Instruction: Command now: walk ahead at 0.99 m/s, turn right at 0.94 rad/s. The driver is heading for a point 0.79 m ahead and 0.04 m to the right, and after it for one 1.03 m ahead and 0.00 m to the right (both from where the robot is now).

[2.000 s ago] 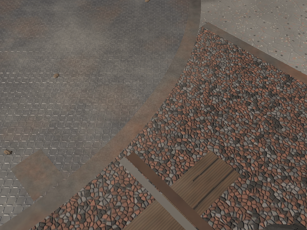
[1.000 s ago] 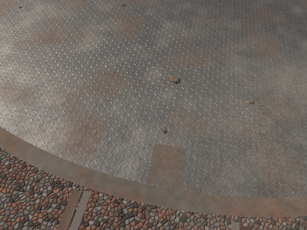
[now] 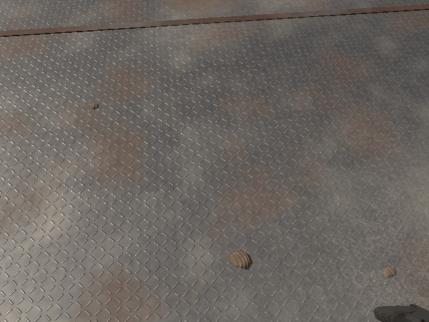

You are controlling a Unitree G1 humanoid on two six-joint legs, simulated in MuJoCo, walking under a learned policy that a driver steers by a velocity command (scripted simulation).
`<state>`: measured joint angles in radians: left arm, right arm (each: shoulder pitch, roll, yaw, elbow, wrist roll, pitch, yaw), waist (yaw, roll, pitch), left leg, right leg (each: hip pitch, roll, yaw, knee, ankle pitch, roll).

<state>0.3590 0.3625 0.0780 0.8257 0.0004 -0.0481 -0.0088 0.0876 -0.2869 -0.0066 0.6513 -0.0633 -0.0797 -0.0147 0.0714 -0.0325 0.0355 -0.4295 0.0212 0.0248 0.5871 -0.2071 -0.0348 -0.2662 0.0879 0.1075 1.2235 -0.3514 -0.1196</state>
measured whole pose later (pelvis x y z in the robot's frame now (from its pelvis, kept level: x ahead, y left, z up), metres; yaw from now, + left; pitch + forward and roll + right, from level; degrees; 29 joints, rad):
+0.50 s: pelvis +0.46 -0.07 -0.01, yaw -23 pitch +0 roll -1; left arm 0.29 0.30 0.04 0.80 0.03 -0.03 0.00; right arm 0.27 -0.22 0.01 0.75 -0.03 -0.06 0.01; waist -0.03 0.00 0.05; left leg -0.50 0.11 -0.05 1.40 -0.32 0.00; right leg -0.27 0.18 -0.09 0.59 -0.33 -0.19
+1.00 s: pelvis +0.83 -0.16 +0.01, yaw -2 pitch +2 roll +0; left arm 0.00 0.27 -0.01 0.56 0.02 -0.08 0.03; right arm 0.27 -0.32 -0.06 0.68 0.01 -0.03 0.00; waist -0.06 0.02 0.08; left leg -0.35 -0.22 -0.14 0.43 -0.08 0.14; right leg -0.63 -0.01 0.23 1.03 -0.37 0.10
